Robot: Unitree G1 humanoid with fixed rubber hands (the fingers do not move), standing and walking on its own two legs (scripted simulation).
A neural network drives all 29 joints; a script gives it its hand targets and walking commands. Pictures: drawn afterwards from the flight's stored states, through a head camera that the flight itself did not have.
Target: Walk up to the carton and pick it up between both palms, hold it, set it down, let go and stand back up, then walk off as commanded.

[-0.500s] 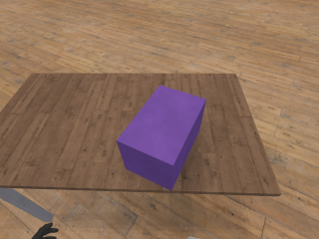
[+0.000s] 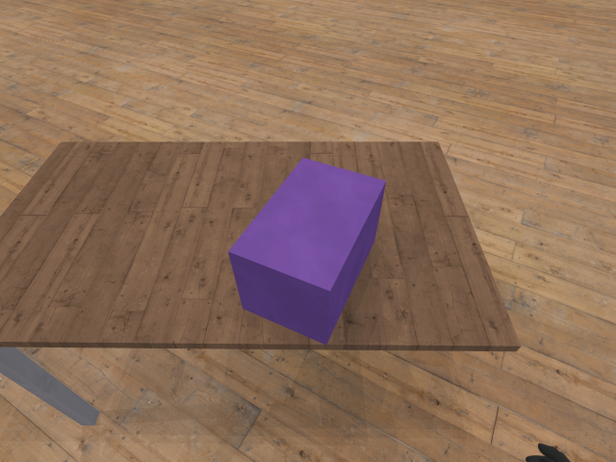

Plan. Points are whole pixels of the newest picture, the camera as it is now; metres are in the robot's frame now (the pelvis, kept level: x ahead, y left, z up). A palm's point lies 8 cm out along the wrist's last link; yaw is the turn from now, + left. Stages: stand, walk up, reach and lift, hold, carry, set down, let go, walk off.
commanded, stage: walk up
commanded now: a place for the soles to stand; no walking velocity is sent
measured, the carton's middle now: (313, 245) +0.51 +0.00 -0.05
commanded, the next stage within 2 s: none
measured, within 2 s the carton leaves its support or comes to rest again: neither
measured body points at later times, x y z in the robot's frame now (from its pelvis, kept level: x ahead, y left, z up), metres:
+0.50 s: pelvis +0.11 +0.05 +0.00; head +0.15 +0.07 +0.44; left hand +0.18 +0.35 -0.14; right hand +0.20 -0.26 -0.10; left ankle +0.21 +0.14 -0.73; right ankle +0.01 -0.10 -0.65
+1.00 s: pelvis +0.07 +0.01 -0.01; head +0.13 -0.04 +0.44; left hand +0.10 +0.36 -0.08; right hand +0.20 -0.30 -0.15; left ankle +0.08 +0.18 -0.65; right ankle +0.13 -0.10 -0.73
